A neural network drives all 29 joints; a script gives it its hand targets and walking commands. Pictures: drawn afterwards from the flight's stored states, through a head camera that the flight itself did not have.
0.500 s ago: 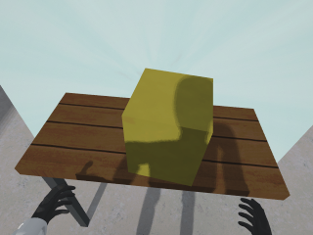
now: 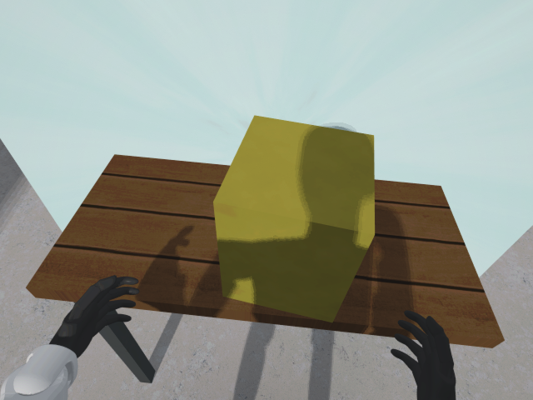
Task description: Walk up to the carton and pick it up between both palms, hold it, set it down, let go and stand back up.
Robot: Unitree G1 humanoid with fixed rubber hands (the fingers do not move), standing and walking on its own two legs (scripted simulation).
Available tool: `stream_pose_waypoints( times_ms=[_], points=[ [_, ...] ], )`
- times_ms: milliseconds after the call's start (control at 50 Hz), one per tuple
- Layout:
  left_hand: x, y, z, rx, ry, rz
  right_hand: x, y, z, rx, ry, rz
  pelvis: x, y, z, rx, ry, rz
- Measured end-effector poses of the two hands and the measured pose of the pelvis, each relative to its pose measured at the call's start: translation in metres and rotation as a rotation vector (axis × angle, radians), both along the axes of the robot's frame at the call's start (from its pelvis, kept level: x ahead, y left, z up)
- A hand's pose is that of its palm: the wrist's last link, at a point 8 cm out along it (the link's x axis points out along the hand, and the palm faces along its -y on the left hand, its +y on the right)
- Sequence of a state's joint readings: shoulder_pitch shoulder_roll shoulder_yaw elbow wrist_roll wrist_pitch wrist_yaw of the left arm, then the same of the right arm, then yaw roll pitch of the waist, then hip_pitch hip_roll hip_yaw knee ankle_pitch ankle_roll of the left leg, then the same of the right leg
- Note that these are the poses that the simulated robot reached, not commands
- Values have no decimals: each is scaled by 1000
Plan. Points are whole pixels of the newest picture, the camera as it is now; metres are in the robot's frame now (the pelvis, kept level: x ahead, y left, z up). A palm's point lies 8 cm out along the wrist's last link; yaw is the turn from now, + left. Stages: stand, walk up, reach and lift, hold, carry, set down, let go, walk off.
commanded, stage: reach and lift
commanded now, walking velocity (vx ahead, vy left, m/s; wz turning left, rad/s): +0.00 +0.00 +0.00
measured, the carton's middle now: (294, 220) +0.41 -0.01 +0.05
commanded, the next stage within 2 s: none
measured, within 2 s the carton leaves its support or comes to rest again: neither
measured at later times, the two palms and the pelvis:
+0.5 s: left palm (85, 308) +0.22 +0.26 +0.07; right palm (430, 366) +0.19 -0.18 +0.07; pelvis +0.01 +0.00 +0.00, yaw +0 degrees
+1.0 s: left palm (108, 233) +0.30 +0.24 +0.13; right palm (417, 289) +0.26 -0.16 +0.12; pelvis +0.02 +0.00 +0.00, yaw +0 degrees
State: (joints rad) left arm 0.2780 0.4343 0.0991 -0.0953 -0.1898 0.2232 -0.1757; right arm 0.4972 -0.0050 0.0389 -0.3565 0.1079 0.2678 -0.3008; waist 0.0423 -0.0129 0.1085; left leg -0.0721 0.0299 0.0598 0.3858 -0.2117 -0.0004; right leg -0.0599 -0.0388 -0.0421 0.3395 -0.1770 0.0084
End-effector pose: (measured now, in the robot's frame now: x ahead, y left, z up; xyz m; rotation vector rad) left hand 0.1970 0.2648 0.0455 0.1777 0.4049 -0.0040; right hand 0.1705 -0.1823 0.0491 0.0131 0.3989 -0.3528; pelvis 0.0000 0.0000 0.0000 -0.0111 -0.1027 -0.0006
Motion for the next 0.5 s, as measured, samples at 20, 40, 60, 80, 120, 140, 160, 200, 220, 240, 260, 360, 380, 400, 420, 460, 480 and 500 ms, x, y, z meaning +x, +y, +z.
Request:
stream_pose_waypoints(
  times_ms=[20, 40, 60, 80, 120, 140, 160, 200, 220, 240, 260, 360, 380, 400, 420, 460, 480, 500],
  points=[
    [1, -1, 2, -2, -8, -5, 1, 1, 2, 3, -7, -1, 0, 0, 0, 0, 1, 0],
    [3, -2, 4, -4, -17, -9, 2, 1, 4, 7, -13, -3, 1, 0, 0, 0, 1, 0],
    [4, -3, 6, -6, -24, -13, 2, 2, 6, 10, -19, -3, 1, 0, 0, 0, 2, 0],
    [5, -4, 8, -8, -31, -17, 3, 2, 7, 11, -24, -4, 2, 0, 0, 0, 2, 0],
    [7, -6, 11, -11, -45, -23, 5, 3, 11, 15, -36, -6, 3, 0, 0, 0, 4, 0],
    [8, -6, 13, -13, -51, -26, 6, 3, 13, 17, -41, -6, 3, 0, 0, 0, 4, 0],
    [9, -7, 14, -15, -56, -28, 6, 4, 15, 18, -44, -6, 3, 0, 0, 0, 5, 0],
    [10, -8, 15, -19, -56, -29, 7, 4, 16, 18, -40, -7, 4, 0, 0, 0, 6, 0],
    [10, -8, 15, -22, -54, -30, 8, 4, 16, 18, -34, -8, 5, 0, 0, 0, 7, 0],
    [11, -8, 15, -25, -52, -30, 8, 4, 15, 18, -28, -8, 5, 0, 0, 0, 7, 0],
    [12, -8, 16, -28, -50, -29, 8, 4, 15, 19, -23, -7, 6, 0, 0, 0, 8, 0],
    [16, -9, 21, -41, -52, -28, 11, 5, 16, 21, -3, -3, 9, 0, 0, 0, 12, 0],
    [17, -9, 22, -44, -52, -28, 12, 5, 17, 21, -1, -2, 9, 0, 0, 0, 13, 0],
    [18, -9, 22, -46, -52, -27, 13, 5, 17, 22, 1, -1, 10, 0, 0, 0, 14, 0],
    [19, -9, 23, -47, -51, -27, 14, 6, 18, 23, 3, -1, 11, 0, 0, 0, 15, 0],
    [21, -9, 25, -52, -47, -25, 16, 6, 19, 24, 6, 1, 13, 0, 0, 0, 18, 0],
    [22, -8, 25, -54, -45, -24, 17, 6, 20, 25, 7, 3, 14, 0, 0, 0, 19, 0],
    [24, -8, 26, -56, -44, -23, 18, 7, 20, 25, 7, 5, 15, 0, 0, -1, 20, 0]
  ],
)
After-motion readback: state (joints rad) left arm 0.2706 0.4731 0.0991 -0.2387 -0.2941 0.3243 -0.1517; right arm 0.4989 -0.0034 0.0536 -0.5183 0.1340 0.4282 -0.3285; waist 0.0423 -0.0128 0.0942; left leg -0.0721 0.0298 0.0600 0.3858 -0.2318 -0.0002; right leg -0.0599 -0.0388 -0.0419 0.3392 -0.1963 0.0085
